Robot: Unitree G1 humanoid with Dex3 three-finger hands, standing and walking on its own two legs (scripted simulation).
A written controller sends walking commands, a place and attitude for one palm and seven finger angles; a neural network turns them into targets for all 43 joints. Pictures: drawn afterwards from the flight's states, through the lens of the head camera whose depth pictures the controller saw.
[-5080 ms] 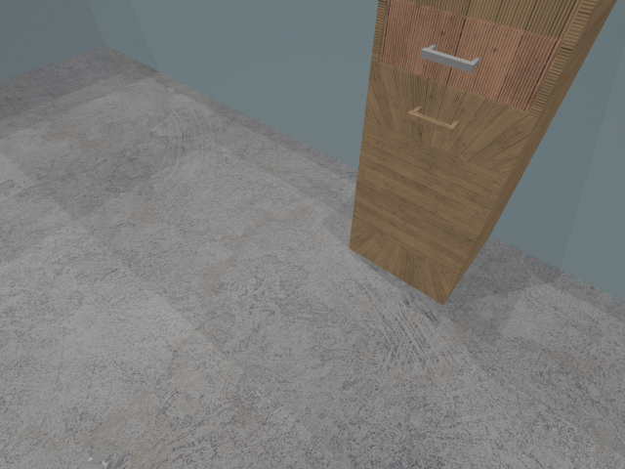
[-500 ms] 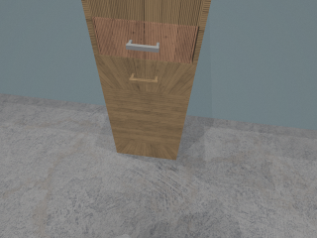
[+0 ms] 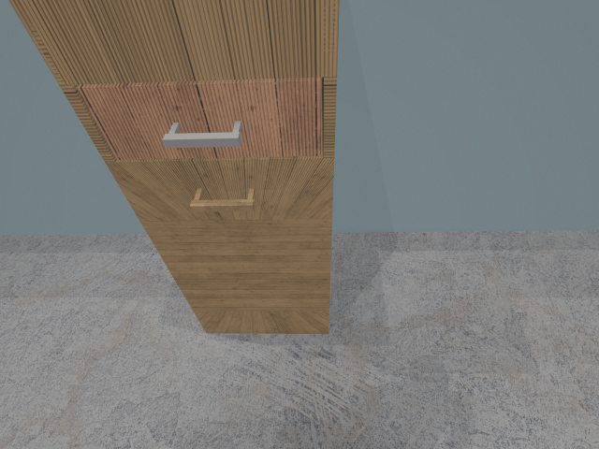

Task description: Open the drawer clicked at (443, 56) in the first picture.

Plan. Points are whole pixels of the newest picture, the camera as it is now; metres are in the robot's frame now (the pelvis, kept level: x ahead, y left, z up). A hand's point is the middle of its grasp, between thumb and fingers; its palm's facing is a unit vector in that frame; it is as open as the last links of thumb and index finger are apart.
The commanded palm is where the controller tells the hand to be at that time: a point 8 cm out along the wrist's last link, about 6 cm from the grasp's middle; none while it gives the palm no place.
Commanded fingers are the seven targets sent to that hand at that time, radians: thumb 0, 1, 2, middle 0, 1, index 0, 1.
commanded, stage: come to a stop and stand still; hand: left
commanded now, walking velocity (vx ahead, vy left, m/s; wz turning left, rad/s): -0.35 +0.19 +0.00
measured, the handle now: (204, 133) +0.57 +0.18 +0.12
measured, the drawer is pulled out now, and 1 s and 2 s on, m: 0.00 0.00 0.00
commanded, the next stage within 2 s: look again from close up in 1.28 s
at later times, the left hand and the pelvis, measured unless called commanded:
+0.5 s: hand out of the picture +0.08 +0.24 -0.17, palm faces +0.09 -0.97 -0.21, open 7.3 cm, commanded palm none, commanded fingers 0.00 0.90 0.90 -0.20 -0.30 -0.20 -0.30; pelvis +0.04 +0.04 +0.01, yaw +1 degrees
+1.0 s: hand out of the picture +0.00 +0.18 -0.15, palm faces +0.04 -0.97 -0.22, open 7.4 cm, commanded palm none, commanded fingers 0.00 0.90 0.90 -0.20 -0.30 -0.20 -0.30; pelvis -0.02 +0.00 +0.02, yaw +0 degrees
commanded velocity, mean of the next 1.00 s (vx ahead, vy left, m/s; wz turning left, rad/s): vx -0.07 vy -0.03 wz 0.00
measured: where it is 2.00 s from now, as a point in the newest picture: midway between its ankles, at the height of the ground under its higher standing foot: outside the picture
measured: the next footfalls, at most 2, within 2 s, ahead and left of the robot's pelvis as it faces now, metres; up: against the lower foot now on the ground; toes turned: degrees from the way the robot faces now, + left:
left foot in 0.38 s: +0.10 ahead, +0.13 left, +0.00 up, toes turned +6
right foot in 0.90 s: -0.01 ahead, -0.11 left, +0.00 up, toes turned -3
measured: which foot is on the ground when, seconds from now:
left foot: up 0.00-0.36, down 0.38-0.94, up 0.96-1.00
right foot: down 0.00-0.40, up 0.42-0.88, down 0.90-1.00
